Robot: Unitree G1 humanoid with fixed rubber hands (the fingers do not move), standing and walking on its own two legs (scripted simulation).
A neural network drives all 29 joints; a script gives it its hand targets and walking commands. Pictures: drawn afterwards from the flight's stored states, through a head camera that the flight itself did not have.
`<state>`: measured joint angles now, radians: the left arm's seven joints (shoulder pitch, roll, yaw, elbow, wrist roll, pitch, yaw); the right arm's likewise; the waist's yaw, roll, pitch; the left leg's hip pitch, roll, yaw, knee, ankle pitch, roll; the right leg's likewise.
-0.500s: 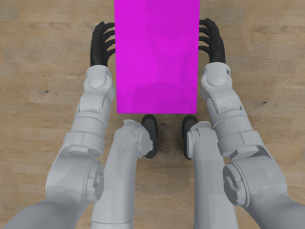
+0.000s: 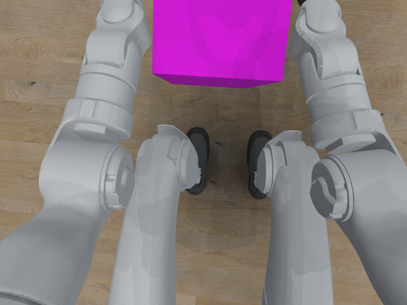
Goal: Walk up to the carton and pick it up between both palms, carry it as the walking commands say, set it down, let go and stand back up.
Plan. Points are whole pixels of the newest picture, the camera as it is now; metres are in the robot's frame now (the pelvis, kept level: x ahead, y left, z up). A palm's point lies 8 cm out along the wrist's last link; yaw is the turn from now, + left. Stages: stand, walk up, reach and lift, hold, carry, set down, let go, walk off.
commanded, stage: set down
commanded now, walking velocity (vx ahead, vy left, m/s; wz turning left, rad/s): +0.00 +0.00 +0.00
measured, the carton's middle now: out of the picture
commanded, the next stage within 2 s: none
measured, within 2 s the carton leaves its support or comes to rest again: rests again in 1.92 s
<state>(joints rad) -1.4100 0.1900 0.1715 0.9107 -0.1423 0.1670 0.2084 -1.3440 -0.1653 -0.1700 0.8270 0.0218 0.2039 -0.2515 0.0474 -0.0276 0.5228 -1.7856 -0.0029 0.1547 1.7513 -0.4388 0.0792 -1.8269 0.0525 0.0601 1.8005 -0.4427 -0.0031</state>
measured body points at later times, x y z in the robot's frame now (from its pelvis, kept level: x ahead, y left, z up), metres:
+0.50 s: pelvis +0.02 +0.01 -0.08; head +0.39 +0.01 +0.16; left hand +0.58 +0.16 -0.24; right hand +0.58 -0.10 -0.25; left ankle +0.15 +0.09 -0.46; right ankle +0.15 -0.11 -0.46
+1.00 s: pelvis +0.02 +0.01 -0.12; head +0.40 +0.04 +0.12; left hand +0.59 +0.17 -0.29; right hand +0.61 -0.09 -0.29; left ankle +0.15 +0.09 -0.46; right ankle +0.15 -0.11 -0.46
